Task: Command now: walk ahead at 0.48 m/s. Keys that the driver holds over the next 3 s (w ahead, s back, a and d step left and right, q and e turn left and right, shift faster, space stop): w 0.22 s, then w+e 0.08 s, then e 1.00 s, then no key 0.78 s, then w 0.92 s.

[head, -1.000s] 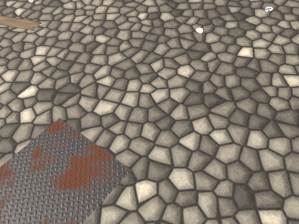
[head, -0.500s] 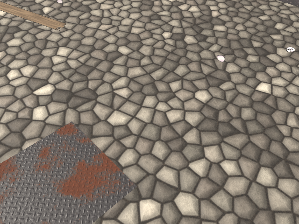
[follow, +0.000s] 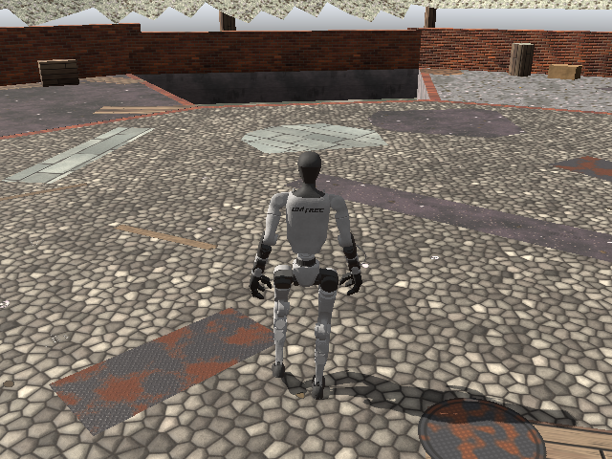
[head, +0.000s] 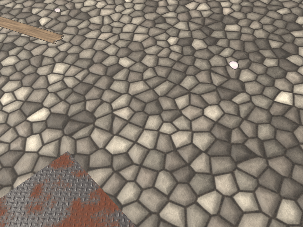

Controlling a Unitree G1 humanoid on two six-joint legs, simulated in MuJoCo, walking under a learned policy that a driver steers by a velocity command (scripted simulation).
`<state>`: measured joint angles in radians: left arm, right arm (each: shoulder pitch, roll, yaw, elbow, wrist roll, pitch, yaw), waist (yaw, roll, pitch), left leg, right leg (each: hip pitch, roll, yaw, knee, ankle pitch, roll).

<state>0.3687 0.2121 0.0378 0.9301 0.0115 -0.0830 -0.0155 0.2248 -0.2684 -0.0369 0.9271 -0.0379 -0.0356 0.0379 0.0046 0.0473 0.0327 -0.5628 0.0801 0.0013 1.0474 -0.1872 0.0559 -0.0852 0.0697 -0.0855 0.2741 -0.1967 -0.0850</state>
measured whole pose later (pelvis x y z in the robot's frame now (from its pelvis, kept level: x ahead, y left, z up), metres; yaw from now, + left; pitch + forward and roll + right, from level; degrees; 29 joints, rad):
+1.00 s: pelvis +0.35 +0.01 -0.01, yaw -23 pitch +1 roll +1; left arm 0.19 0.26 0.08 0.83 0.01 0.03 0.01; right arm 0.15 -0.24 -0.06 0.83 -0.03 0.03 -0.03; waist 0.02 0.02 0.08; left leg -0.50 0.03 -0.01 1.07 -0.43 -0.03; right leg -0.34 0.09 0.00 0.46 -0.14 -0.10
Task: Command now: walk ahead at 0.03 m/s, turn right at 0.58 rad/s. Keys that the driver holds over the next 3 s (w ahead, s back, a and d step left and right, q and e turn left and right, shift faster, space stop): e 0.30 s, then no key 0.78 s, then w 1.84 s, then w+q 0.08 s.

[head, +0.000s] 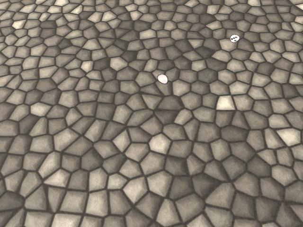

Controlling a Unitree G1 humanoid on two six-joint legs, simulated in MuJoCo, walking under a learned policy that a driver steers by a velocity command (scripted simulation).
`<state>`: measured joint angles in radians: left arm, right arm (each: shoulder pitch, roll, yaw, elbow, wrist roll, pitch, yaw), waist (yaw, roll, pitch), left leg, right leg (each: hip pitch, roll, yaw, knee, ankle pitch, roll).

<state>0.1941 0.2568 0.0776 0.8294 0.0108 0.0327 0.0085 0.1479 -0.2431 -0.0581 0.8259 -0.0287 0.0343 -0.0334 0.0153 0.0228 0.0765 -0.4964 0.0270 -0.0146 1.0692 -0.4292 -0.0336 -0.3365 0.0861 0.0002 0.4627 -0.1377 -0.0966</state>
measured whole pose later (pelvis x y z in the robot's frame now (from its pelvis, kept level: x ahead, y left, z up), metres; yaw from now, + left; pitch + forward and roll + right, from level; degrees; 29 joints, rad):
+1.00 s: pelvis -0.02 +0.02 +0.01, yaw -17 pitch -2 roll +0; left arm 0.17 0.23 0.00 0.99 0.01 0.00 0.03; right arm 0.25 -0.24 -0.02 0.99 -0.02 0.01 -0.02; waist -0.03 0.01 0.03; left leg -0.12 0.02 0.04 0.35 -0.20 -0.01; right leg -0.10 0.06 0.04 0.36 -0.23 -0.05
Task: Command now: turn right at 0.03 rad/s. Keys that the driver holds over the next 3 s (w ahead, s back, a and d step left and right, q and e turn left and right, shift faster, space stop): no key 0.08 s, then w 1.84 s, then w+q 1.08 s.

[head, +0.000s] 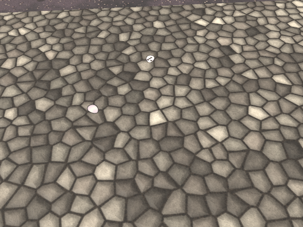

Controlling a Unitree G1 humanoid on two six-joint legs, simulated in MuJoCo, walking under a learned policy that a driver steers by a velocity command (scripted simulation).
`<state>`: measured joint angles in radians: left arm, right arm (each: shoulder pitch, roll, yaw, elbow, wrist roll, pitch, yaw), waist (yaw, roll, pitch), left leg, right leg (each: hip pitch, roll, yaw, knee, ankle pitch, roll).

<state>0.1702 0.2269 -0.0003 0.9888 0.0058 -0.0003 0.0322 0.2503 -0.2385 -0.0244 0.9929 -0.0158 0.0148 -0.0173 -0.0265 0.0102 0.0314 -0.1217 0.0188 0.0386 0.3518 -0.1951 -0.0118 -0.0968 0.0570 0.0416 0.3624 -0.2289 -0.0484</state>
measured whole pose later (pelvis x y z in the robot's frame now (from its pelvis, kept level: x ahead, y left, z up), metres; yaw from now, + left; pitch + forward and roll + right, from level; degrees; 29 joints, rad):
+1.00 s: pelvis +0.36 +0.03 -0.01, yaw +1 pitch -1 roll -1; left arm 0.20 0.23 0.05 1.01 0.02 -0.08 0.00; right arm 0.32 -0.20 -0.03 1.03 -0.02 -0.07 0.00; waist -0.01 0.02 0.07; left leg -0.36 0.02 -0.01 1.22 -0.32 0.09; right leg -0.28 0.09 -0.13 0.45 -0.17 -0.12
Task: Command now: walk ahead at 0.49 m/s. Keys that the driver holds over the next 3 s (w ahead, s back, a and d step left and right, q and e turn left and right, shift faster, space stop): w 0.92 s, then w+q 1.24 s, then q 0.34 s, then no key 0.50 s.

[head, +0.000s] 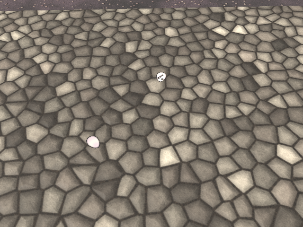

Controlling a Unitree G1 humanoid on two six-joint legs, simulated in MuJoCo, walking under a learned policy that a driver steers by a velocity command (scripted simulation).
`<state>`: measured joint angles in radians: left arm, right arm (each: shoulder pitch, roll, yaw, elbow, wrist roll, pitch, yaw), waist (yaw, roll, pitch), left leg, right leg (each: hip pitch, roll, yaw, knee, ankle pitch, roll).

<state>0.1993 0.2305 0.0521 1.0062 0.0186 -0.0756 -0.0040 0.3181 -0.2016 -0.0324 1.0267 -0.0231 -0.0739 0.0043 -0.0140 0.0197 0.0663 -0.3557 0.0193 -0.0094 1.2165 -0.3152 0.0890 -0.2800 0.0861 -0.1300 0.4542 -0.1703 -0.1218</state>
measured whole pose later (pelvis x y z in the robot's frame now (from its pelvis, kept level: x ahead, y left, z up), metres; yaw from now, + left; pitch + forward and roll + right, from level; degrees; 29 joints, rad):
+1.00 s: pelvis +0.56 +0.01 -0.01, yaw +0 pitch +1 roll +1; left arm 0.02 0.19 0.04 0.88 0.04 -0.09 -0.01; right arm 0.45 -0.18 -0.03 1.08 0.00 -0.08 -0.01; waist -0.05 0.01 0.07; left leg -0.04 -0.02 0.05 0.70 -0.45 0.06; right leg -0.44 0.01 -0.11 0.56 -0.11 -0.10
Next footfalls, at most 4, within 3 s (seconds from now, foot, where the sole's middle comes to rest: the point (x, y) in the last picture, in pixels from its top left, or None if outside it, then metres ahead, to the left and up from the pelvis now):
0.40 left None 0.40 0.11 -0.77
0.96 right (172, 177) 0.70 -0.07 -0.77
1.52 left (133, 134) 0.95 0.12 -0.77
2.06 right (139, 87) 1.30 0.09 -0.77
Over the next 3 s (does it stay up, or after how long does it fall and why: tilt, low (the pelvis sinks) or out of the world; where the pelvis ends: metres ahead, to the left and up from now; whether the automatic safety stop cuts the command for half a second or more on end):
stays up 1.27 0.23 0.00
